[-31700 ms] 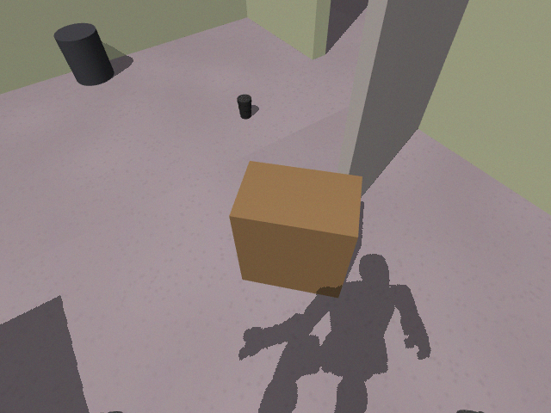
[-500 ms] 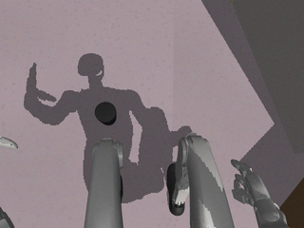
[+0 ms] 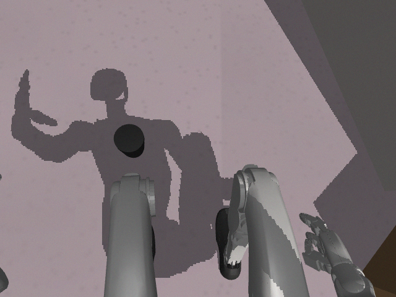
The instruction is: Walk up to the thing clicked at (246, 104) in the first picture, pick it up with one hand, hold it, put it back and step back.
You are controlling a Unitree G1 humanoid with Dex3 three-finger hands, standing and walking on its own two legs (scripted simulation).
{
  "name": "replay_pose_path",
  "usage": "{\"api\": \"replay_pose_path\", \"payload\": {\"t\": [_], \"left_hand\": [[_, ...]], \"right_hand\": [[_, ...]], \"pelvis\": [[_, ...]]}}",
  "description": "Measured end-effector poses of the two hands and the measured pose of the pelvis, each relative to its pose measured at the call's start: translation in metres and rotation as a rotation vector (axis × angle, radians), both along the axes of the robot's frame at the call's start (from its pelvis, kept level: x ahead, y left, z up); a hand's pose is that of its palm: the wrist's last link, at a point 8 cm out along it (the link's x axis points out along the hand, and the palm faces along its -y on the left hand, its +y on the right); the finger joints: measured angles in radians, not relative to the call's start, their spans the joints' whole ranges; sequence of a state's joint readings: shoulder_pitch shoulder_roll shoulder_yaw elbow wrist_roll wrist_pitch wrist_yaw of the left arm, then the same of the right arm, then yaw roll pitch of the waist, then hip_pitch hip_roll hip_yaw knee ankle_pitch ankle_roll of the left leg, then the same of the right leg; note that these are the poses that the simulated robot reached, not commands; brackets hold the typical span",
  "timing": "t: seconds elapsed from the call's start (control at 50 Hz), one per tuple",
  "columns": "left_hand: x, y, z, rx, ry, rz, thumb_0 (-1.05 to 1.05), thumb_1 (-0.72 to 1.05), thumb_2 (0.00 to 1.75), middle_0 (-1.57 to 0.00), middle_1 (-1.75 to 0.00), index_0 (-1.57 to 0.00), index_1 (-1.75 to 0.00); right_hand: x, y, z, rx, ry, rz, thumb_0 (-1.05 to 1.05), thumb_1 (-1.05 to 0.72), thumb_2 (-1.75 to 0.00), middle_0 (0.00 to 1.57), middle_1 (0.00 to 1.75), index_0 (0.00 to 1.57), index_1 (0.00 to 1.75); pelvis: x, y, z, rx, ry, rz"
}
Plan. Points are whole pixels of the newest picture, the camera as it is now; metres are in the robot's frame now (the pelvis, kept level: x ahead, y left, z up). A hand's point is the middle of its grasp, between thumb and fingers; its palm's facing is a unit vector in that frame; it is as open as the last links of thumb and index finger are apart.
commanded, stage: go down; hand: left
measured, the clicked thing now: (131, 143) +0.45 +0.17 -0.33
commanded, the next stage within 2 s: approach in 0.48 s
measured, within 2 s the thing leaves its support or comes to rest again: neither
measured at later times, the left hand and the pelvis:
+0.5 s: hand out of the picture +0.39 +0.37 -0.02, palm faces +0.08 -0.99 -0.11, open 17.4 cm; pelvis +0.00 +0.00 -0.02, yaw +0 degrees
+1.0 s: hand (45, 143) +0.40 +0.32 -0.14, palm faces +0.01 -1.00 +0.02, open 17.3 cm; pelvis -0.01 +0.00 -0.07, yaw -3 degrees
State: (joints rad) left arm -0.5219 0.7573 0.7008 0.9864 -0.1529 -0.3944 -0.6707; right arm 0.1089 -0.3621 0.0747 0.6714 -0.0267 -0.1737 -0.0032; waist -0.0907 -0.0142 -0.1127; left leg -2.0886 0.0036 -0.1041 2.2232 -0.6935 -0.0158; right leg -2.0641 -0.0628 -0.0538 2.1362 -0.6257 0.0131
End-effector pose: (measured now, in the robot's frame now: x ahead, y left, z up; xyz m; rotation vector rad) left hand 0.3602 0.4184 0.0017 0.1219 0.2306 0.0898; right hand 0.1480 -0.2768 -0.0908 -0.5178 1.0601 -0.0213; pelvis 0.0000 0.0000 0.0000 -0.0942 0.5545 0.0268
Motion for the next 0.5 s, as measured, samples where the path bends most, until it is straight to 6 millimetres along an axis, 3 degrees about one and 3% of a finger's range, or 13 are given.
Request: {"api": "replay_pose_path", "payload": {"t": [0.5], "left_hand": [[0.008,0.008,-0.015,-0.016,-0.045,-0.004,-0.01,-0.52,0.11,-0.03,-0.11,-0.03,-0.11]], "right_hand": [[0.0,0.002,-0.013,-0.016,0.015,0.02,0.0,-0.91,-0.91,0.2,0.3,0.21,0.3]], "pelvis": [[0.0,0.003,-0.017,-0.01,-0.003,0.001]]}}
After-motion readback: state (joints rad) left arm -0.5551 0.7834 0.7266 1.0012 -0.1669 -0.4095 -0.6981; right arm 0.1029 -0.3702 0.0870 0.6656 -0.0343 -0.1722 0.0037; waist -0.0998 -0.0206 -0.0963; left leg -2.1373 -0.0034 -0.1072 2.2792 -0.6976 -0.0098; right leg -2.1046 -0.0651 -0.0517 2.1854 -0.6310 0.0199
